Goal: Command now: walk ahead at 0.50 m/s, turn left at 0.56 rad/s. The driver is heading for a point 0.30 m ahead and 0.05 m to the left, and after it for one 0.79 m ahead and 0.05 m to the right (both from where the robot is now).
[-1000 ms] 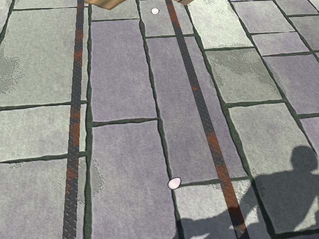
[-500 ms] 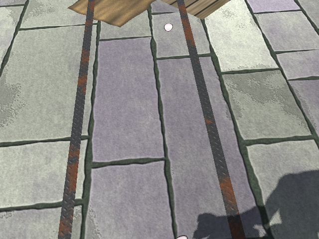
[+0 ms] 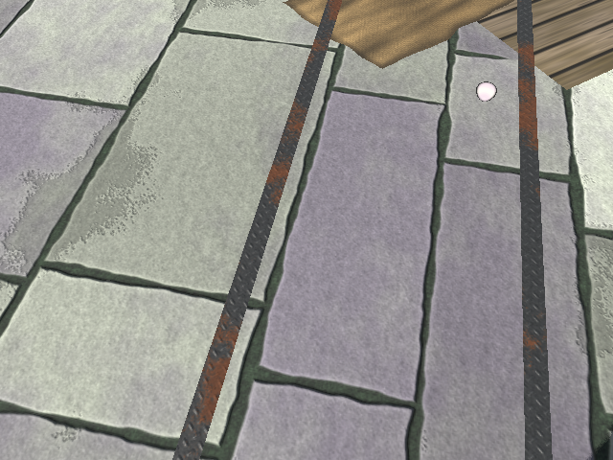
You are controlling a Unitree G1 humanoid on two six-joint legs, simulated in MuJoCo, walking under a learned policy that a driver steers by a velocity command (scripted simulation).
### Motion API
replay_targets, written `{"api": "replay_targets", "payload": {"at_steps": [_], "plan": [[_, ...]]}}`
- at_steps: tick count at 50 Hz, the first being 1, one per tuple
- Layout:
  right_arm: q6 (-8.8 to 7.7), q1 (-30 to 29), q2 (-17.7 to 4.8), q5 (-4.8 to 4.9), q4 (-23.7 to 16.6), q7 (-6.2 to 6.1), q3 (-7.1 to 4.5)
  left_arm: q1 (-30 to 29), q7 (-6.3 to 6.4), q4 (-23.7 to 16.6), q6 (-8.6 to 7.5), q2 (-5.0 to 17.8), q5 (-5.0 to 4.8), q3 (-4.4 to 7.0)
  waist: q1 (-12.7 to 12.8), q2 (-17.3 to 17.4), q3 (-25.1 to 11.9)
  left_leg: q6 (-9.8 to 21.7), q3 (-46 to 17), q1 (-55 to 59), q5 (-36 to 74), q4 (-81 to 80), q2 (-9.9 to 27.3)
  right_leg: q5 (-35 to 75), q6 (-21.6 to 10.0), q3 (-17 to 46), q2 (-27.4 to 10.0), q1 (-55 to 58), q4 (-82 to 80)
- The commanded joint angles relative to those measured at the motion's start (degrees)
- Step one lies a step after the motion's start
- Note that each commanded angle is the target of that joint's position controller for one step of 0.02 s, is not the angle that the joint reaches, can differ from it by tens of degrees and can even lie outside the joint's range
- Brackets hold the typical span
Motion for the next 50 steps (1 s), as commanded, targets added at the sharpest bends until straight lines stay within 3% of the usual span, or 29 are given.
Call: {"api": "replay_targets", "payload": {"at_steps": [1, 2, 3, 7, 10, 14, 17, 19, 20, 21, 22, 23, 24, 25, 26, 27, 29, 31, 33, 38, 40, 41, 42, 43, 44, 45, 46, 48, 50], "plan": [[-1.29, 8.4, -7.1, -0.12, -1.6, -0.50, -1.89, -5.2, -0.40, -7.3, -4.24, 6.5, -0.02, 1.02, -2.9, -0.9, -9.7, 12.4, -29.5, 30.8, 8.5, -18.8, 16.7, 4.9, -1.8, 7.6, -3.0, -29.8, 4.9], [-1.44, 5.7, -5.4, -0.36, -2.6, -0.68, -1.22, -4.3, -0.21, -7.0, -3.45, 7.6, 0.85, 1.71, -1.0, -0.7, -8.4, 11.4, -25.8, 24.9, 13.0, -20.0, 15.0, 6.7, -1.3, 7.7, -4.3, -25.5, 1.2], [-1.44, 4.9, -5.5, -0.61, -3.2, -0.89, -1.06, -3.5, -0.27, -7.1, -2.50, 7.6, 1.17, 1.95, 0.4, -0.2, -7.8, 11.4, -24.7, 21.0, 14.7, -21.2, 14.3, 7.7, -0.5, 7.7, -4.7, -22.7, -1.0], [-1.49, 7.7, -9.1, -0.15, -3.1, -2.44, -1.89, -8.3, 0.21, -9.6, -0.69, 4.9, 2.36, 1.34, 0.0, 0.8, -5.0, 10.7, -19.4, 13.5, 18.3, -23.2, 11.8, 15.8, 3.1, 5.4, -3.6, -22.0, -14.6], [-0.89, 9.9, -9.3, 0.15, -2.9, -3.06, -1.96, -14.7, -0.17, -11.6, -0.86, 3.4, 2.07, 0.63, -2.6, 3.3, -3.9, 7.4, -16.5, 11.0, 12.7, -22.3, 8.3, 27.8, 3.3, 4.8, -0.6, -18.7, -28.5], [-0.40, 13.1, -9.0, 0.44, -1.9, -3.03, -1.91, -19.6, -0.98, -14.1, -1.46, 4.6, 1.02, 0.63, -4.7, 5.3, -3.7, 5.6, -20.3, 13.2, 6.8, -19.4, 9.5, 31.9, 2.5, 5.6, 1.6, -15.6, -36.8], [0.14, 13.6, -8.7, 0.36, -2.0, -3.46, -1.84, -18.8, -1.68, -14.6, -2.47, 6.9, 0.83, 1.33, -3.6, 6.6, -4.3, 4.9, -25.7, 18.3, 5.9, -14.1, 11.6, 25.7, 0.9, 6.8, 2.1, -13.9, -39.9], [0.47, 12.0, -7.7, 0.19, -2.9, -3.62, -1.46, -11.9, -1.60, -13.0, -3.21, 8.4, 1.00, 2.26, 0.4, 7.9, -6.5, 3.2, -26.4, 18.2, 9.8, -8.3, 9.8, 23.8, -1.4, 5.4, 2.6, -4.8, -43.1], [0.26, 11.1, -5.1, -0.17, -4.0, -3.41, -0.48, -4.6, -1.29, -11.8, -3.53, 10.7, 1.99, 3.12, 3.9, 6.0, -12.4, 1.2, -23.4, 13.9, 9.9, 2.3, 6.8, 23.7, -4.3, 9.3, -2.5, 7.7, -41.5], [-0.09, 15.8, -1.9, 0.13, -5.4, -3.39, 0.51, 4.2, -0.81, -10.9, -3.30, 15.4, 3.07, 4.32, 4.4, -5.3, -21.7, -3.1, -15.9, -1.9, -3.4, 21.4, -0.1, 18.4, -11.3, 27.1, -15.5, 28.7, -42.1], [-0.51, 20.7, -2.8, 1.17, -5.5, -3.45, 1.00, 7.5, -1.48, -8.4, -2.52, 15.0, 1.96, 4.38, 2.8, -19.8, -24.7, -4.7, -13.0, -15.1, -23.8, 34.0, -1.0, 4.2, -16.9, 48.5, -22.5, 35.1, -48.6], [-0.54, 18.6, -7.5, 1.46, -3.9, -3.38, 0.05, 5.6, -1.77, -9.0, -2.26, 9.6, 0.92, 2.96, 3.9, -12.0, -16.6, -4.9, -14.9, -19.6, -20.4, 39.0, 2.0, -4.8, -15.2, 45.3, -19.9, 29.1, -51.0], [-0.48, 13.1, -8.3, 0.76, -4.7, -3.24, -0.05, 3.0, -1.79, -9.3, -1.63, 7.2, 1.04, 2.21, 4.2, -6.9, -10.2, -4.9, -12.6, -20.0, -16.0, 39.7, 3.8, -2.9, -13.2, 37.0, -17.0, 21.6, -51.3], [-0.72, 9.2, -7.7, -0.17, -6.0, -3.12, 0.05, 0.2, -1.91, -9.5, -1.12, 6.5, 1.55, 1.68, 3.0, -4.1, -5.7, -4.8, -10.6, -18.9, -13.0, 37.2, 5.4, 2.9, -12.9, 31.3, -14.4, 13.9, -52.7], [-0.97, 7.8, -7.1, -0.86, -6.6, -2.95, -0.07, -1.5, -1.93, -9.5, -0.93, 5.6, 1.89, 1.16, 1.5, -4.2, -3.8, -4.6, -9.9, -16.7, -10.4, 33.3, 7.5, 8.6, -12.9, 27.8, -12.5, 8.8, -54.0], [-1.15, 8.2, -6.0, -0.81, -6.7, -2.78, 0.09, -2.1, -1.94, -9.6, -0.90, 5.4, 2.07, 0.90, 0.3, -5.2, -3.4, -4.6, -9.1, -13.7, -9.2, 30.4, 8.5, 13.0, -12.9, 25.3, -10.9, 5.5, -55.0], [-1.48, 7.9, -4.1, -0.99, -7.2, -2.64, 0.68, -1.5, -1.88, -9.2, -0.95, 6.1, 1.24, 1.03, -0.4, -6.3, -4.3, -5.4, -7.1, -11.3, -8.9, 23.5, 8.7, 20.3, -14.0, 21.9, -9.4, 3.5, -56.1], [-1.99, 4.2, -2.6, -1.45, -8.6, -2.52, 1.57, -0.6, -1.37, -9.0, -0.69, 8.5, 0.52, 1.79, 0.3, -5.7, -4.5, -6.3, -5.7, -8.6, -5.0, 14.0, 8.3, 24.7, -14.2, 18.4, -8.5, 1.7, -56.7], [-2.37, 0.5, -1.9, -1.13, -9.3, -2.12, 2.15, 0.6, -0.97, -8.7, -0.19, 10.0, 0.10, 2.31, 1.3, -5.5, -4.6, -7.2, -4.8, -3.8, 1.9, 5.3, 6.7, 25.6, -13.3, 15.6, -7.1, -0.6, -56.6], [-3.11, -4.9, -4.6, 0.07, -11.0, -1.39, 1.52, 6.0, -0.68, -7.5, 1.16, 10.4, -0.62, 2.38, 2.5, -6.1, -4.5, -7.6, -5.5, 3.4, 7.7, -5.6, 4.1, 20.9, -11.1, 18.7, -8.3, 0.7, -53.1], [-3.44, -1.9, -5.9, 0.06, -10.2, -1.53, 0.69, 6.0, -0.40, -7.6, 1.63, 9.9, -0.51, 2.17, -0.1, -6.1, -5.5, -6.2, -5.2, 11.3, 7.6, -9.4, 4.1, 18.1, -9.0, 19.6, -7.3, -0.6, -49.2], [-3.49, 2.5, -7.3, -0.26, -9.2, -1.94, -0.11, 5.9, -0.35, -7.9, 1.63, 8.3, -0.12, 1.68, -2.4, -6.0, -7.2, -5.0, -5.5, 18.4, 6.1, -10.4, 5.2, 18.6, -7.4, 18.7, -5.0, -3.0, -44.4], [-3.53, 10.6, -10.6, -1.31, -8.4, -2.61, -1.17, 4.5, -0.49, -9.2, 1.30, 4.8, 0.62, 0.47, -6.6, -1.5, -12.6, -1.7, -13.3, 29.9, 3.2, -10.5, 13.6, 14.9, -4.9, 14.9, -1.2, -9.4, -30.5], [-2.50, 16.1, -15.8, -2.06, -7.4, -2.85, -2.51, 9.2, -0.31, -11.3, 0.26, 0.8, 0.24, -0.82, -6.0, 14.3, -19.7, 5.8, -32.9, 44.7, -4.7, -14.2, 27.0, -1.3, -1.8, 6.8, 4.6, -25.5, -12.5], [-2.20, 17.6, -13.0, -1.67, -6.1, -2.51, -2.03, 8.9, -0.15, -11.5, -0.01, 5.3, -0.84, 0.10, -6.5, 15.3, -18.3, 8.1, -42.9, 43.0, -15.3, -17.9, 28.8, -6.5, -1.3, 8.4, 2.3, -33.4, -1.7], [-2.36, 15.4, -9.6, -1.14, -6.3, -2.37, -0.95, 6.2, -0.16, -11.6, 0.25, 8.4, -1.04, 1.09, -6.4, 10.5, -12.1, 6.5, -36.7, 38.1, -16.8, -18.7, 26.5, -2.1, -1.5, 9.7, 0.0, -35.9, 2.6], [-2.43, 12.1, -7.4, -1.16, -6.6, -2.21, -0.18, 4.5, -0.17, -11.6, 0.73, 8.1, -0.72, 1.24, -5.1, 8.1, -8.7, 5.0, -29.9, 32.8, -12.3, -19.8, 23.8, 2.2, -1.3, 8.7, -1.5, -34.9, 3.0], [-2.60, 6.9, -4.7, -1.57, -6.2, -1.92, 0.68, 3.1, -0.48, -12.2, 1.82, 6.7, -0.14, 1.49, -2.2, 7.8, -4.0, 3.9, -20.3, 23.9, -2.9, -23.2, 20.3, 7.6, -0.8, 8.7, -4.0, -31.7, -0.1], [-3.12, 5.5, -5.0, -1.63, -5.5, -1.90, 0.26, 2.1, -0.89, -13.1, 2.79, 4.6, -0.20, 1.12, -0.9, 7.1, -2.8, 4.0, -14.2, 19.9, 4.2, -25.8, 19.4, 11.0, 0.0, 7.9, -4.8, -29.3, -1.9]]}}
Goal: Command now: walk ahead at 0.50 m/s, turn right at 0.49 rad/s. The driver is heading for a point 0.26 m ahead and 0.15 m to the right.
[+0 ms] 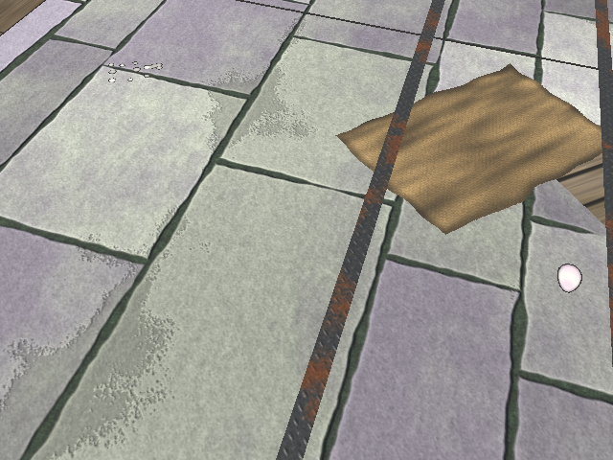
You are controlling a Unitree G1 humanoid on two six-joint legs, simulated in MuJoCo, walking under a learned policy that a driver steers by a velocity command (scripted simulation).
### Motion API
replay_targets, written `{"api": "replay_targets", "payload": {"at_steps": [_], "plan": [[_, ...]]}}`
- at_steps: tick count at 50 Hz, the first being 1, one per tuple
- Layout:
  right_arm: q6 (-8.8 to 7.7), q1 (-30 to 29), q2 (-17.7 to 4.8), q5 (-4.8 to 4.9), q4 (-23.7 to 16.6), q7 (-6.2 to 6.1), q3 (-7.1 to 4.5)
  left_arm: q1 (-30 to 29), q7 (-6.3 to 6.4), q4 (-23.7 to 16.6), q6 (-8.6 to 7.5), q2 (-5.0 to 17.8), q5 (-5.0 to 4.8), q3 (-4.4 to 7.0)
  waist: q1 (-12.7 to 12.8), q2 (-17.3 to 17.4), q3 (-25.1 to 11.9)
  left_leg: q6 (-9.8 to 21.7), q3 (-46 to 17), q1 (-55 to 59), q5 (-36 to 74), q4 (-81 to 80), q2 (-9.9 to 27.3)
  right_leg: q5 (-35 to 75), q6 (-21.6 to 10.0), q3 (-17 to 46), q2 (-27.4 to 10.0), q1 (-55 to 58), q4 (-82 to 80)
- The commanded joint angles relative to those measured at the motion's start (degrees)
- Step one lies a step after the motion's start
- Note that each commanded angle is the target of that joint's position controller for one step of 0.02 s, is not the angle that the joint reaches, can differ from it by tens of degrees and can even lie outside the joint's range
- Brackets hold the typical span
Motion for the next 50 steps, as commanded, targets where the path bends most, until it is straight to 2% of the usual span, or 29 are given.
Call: {"api": "replay_targets", "payload": {"at_steps": [1, 3, 6, 8, 10, 12, 13, 14, 15, 16, 17, 18, 19, 20, 21, 22, 24, 26, 28, 30, 32, 33, 34, 35, 36, 37, 41, 45, 50], "plan": [[-1.21, -0.2, -6.8, -0.11, -1.8, -0.14, -2.15, -1.8, -0.43, -5.6, 0.36, 1.7, 0.23, 0.58, -0.4, 9.0, 1.8, 10.0, -11.9, 7.8, 8.1, -14.9, 15.6, 5.6, 1.0, 2.9, -4.6, -12.4, -0.7], [-1.33, 0.4, -8.1, -0.12, -0.8, -0.46, -2.71, -4.1, -0.77, -6.9, 0.62, 1.1, 0.51, 0.31, -0.5, 7.1, 2.0, 10.3, -7.7, 8.2, 12.2, -15.5, 15.7, 9.9, 1.6, 2.7, -4.8, -12.9, -5.6], [-1.00, 0.9, -9.8, 0.14, 0.4, -0.87, -3.24, -8.7, -1.85, -8.5, 0.41, 0.1, 0.54, -0.36, -1.8, 6.4, 2.7, 9.0, -1.2, 8.3, 14.1, -15.7, 14.5, 18.5, 1.1, 0.6, -4.2, -10.0, -16.1], [-0.57, 1.9, -10.7, 0.59, 1.2, -1.05, -3.46, -12.6, -2.50, -9.9, 0.26, -0.1, 0.82, -0.65, -2.9, 5.6, 4.2, 8.1, 1.7, 8.1, 16.7, -14.8, 14.3, 20.8, 0.2, -1.2, -3.1, -7.3, -22.3], [0.13, 3.3, -11.9, 1.28, 2.3, -1.12, -3.71, -14.9, -3.00, -11.4, 0.07, 0.3, 1.13, -0.55, -3.1, 5.9, 4.3, 7.2, 3.0, 9.5, 24.8, -12.0, 14.8, 19.5, -0.9, -2.9, -1.5, -4.2, -26.5], [0.80, 3.7, -13.4, 2.05, 3.1, -1.24, -4.06, -14.4, -3.37, -12.2, -0.10, 1.9, 1.40, 0.15, -1.8, 7.4, 2.4, 6.0, 3.5, 12.3, 34.2, -6.9, 15.5, 16.1, -2.6, -4.1, 0.8, -0.2, -29.5], [1.07, 3.3, -14.1, 2.50, 3.2, -1.40, -4.22, -11.3, -3.37, -11.6, -0.16, 3.3, 1.73, 0.90, 0.3, 8.1, 0.2, 5.0, 4.0, 13.3, 39.9, -2.1, 14.9, 15.6, -3.7, -5.1, 2.6, 4.7, -31.7], [1.33, 3.0, -13.7, 2.67, 3.4, -1.51, -3.99, -4.8, -3.08, -9.7, -0.20, 5.4, 1.95, 2.13, 4.0, 6.9, -3.5, 3.3, 5.7, 12.1, 41.9, 6.4, 12.8, 20.2, -5.2, -6.1, 4.9, 14.2, -35.9], [1.08, 5.2, -11.8, 1.70, 3.5, -1.56, -3.23, 0.1, -2.09, -8.5, 0.08, 9.1, 2.16, 3.40, 5.8, 3.8, -7.1, 0.4, 7.3, 5.1, 33.6, 17.4, 9.7, 35.5, -6.8, -3.1, 2.9, 26.1, -36.3], [0.49, 10.5, -5.8, -1.60, 1.8, -0.82, -1.07, 2.4, -0.76, -8.8, 0.60, 14.3, 3.29, 3.78, 2.5, -11.6, -14.9, -3.8, 7.4, -15.0, -15.8, 40.0, 3.3, 66.1, -15.0, 15.9, -13.5, 47.1, -29.1], [0.10, 14.9, -6.4, 0.09, 3.5, -0.05, 0.09, 2.2, -1.08, -10.2, 0.47, 12.3, 3.10, 2.29, 2.9, -11.5, -29.2, -4.9, -5.1, -19.4, -32.1, 53.2, -0.2, 64.2, -24.4, 32.6, -23.8, 52.9, -34.1], [0.53, 9.3, -11.3, 2.31, 3.8, 0.11, -1.41, 1.6, -1.59, -9.9, 0.71, 9.2, 2.80, 1.67, 5.4, -3.5, -26.3, -4.4, -8.8, -19.8, -28.2, 54.4, 2.4, 58.7, -21.8, 25.9, -19.4, 46.9, -36.6], [1.08, 4.9, -10.7, 2.71, 2.2, -0.22, -1.11, -2.3, -1.75, -9.2, 0.56, 7.5, 1.94, 1.11, 3.9, -2.6, -17.5, -4.0, -6.9, -23.5, -24.8, 50.9, 4.3, 52.1, -18.9, 19.3, -16.2, 40.2, -37.8], [1.83, 2.7, -9.9, 1.62, 2.5, -1.05, -0.96, -5.6, -1.68, -9.0, 0.40, 5.2, 1.64, 0.35, 2.5, 0.7, -11.8, -4.1, -6.4, -23.0, -21.6, 46.7, 5.9, 46.8, -16.8, 16.1, -13.9, 32.0, -39.9], [2.96, 3.0, -9.9, 0.95, 2.8, -1.69, -1.15, -8.5, -1.55, -8.9, 0.38, 4.1, 2.03, -0.08, 0.3, 0.1, -9.3, -4.2, -7.0, -18.3, -18.8, 43.1, 7.0, 43.2, -15.8, 13.7, -12.6, 24.1, -42.1], [4.08, 4.7, -9.5, 0.83, 3.4, -1.99, -1.18, -10.3, -1.60, -8.9, 0.36, 4.5, 2.75, 0.05, -1.6, -1.2, -8.1, -4.4, -6.6, -12.8, -16.6, 40.6, 6.9, 40.4, -15.3, 11.9, -11.6, 17.3, -44.5], [5.10, 6.9, -7.5, 0.54, 4.5, -2.60, -0.81, -12.9, -1.42, -8.4, 0.01, 4.7, 3.42, 0.27, -3.4, -2.3, -7.8, -4.8, -5.5, -7.1, -14.3, 33.7, 6.0, 38.2, -15.4, 8.5, -10.3, 11.3, -46.7], [5.34, 5.5, -6.1, 0.14, 4.7, -2.86, -0.26, -13.6, -0.87, -7.5, 0.04, 4.3, 3.29, 0.25, -3.0, -2.8, -8.1, -4.5, -5.4, -4.0, -10.3, 26.0, 5.7, 33.6, -14.7, 6.6, -9.3, 10.2, -47.6], [5.59, 3.5, -6.4, 0.27, 4.9, -2.69, -0.25, -13.1, -0.34, -6.4, 0.57, 4.0, 3.20, 0.12, -1.9, -3.4, -8.1, -4.2, -5.1, -1.6, -5.2, 20.8, 5.2, 23.0, -13.8, 6.6, -9.0, 10.0, -48.9], [5.84, 1.8, -6.6, 0.21, 4.9, -2.38, -0.35, -13.2, -0.20, -5.4, 1.15, 3.4, 3.01, -0.23, -1.6, -3.3, -6.1, -3.4, -4.6, 0.9, -2.5, 15.5, 4.4, 8.9, -12.3, 7.2, -8.2, 8.6, -49.7], [5.76, 1.6, -5.9, -0.69, 5.3, -2.01, -0.23, -13.3, -0.33, -4.5, 1.51, 1.6, 2.64, -1.03, -2.6, -2.3, -3.5, -2.0, -3.5, 5.9, 1.8, 6.8, 3.3, -3.9, -8.8, 6.7, -5.7, 5.8, -48.9], [5.61, 1.2, -6.7, -1.34, 5.0, -1.98, -0.23, -11.2, -0.44, -3.3, 1.46, 0.2, 2.87, -1.58, -2.3, -0.7, -2.1, -1.0, -6.0, 7.4, 4.6, 2.9, 5.4, -7.9, -6.0, 6.3, -3.9, 4.8, -47.7], [5.46, 0.2, -10.1, -1.31, 4.0, -2.19, -0.69, -9.0, -0.48, -2.6, 1.39, 0.3, 3.36, -1.52, -0.2, 3.8, -0.2, 0.6, -10.1, 5.9, 6.2, 0.2, 9.5, -9.3, -3.3, 3.9, -0.5, 4.6, -44.0], [5.48, -2.2, -11.4, -0.69, 5.0, -2.21, -1.23, -6.4, -0.29, -2.3, 1.52, -0.3, 2.89, -1.39, 2.9, 11.3, 0.7, 2.3, -10.3, -1.9, -7.6, -1.1, 9.2, -4.1, -1.6, -0.4, 2.6, 9.4, -42.7], [5.12, -3.4, -8.0, -0.72, 4.6, -1.90, -0.58, -8.8, 0.09, -2.1, 1.79, 1.2, 3.09, -1.24, 1.2, 10.9, 2.0, 1.7, -9.8, -7.3, -15.3, -3.7, 7.3, 0.3, -0.8, -0.9, 2.6, 14.5, -40.4], [4.69, -3.8, -6.4, -1.13, 5.1, -1.79, -0.01, -9.6, 0.36, -2.1, 2.07, 1.6, 2.82, -0.95, 1.3, 10.8, 2.3, 0.5, -9.2, -8.9, -15.9, -4.3, 6.7, 2.6, -1.1, -0.9, 2.2, 16.5, -39.6], [3.26, -2.1, -6.4, -0.26, 6.7, -1.80, 0.20, -8.7, 0.78, -0.2, 2.42, 1.3, 2.88, -0.86, 0.3, 6.5, 0.6, -1.0, -7.1, -3.1, -3.4, -0.7, 5.2, 8.0, -2.4, 0.3, 0.9, 16.3, -39.9], [3.37, -1.3, -6.4, 0.00, 8.3, -2.08, 0.28, -8.9, 0.75, 1.8, 2.01, 0.9, 2.31, -0.76, -0.5, 4.1, -1.5, -0.4, -6.3, 0.4, 4.2, 1.3, 4.5, 14.8, -1.9, 0.0, 0.7, 17.7, -39.0], [3.84, -1.7, -6.0, 0.19, 10.3, -2.05, 0.38, -8.6, 1.18, 4.6, 2.45, 1.1, 2.04, -0.63, -0.5, 2.7, -1.5, -0.2, -5.5, 1.5, 7.4, 1.6, 3.8, 18.5, -1.7, -0.1, 0.6, 19.5, -38.6]]}}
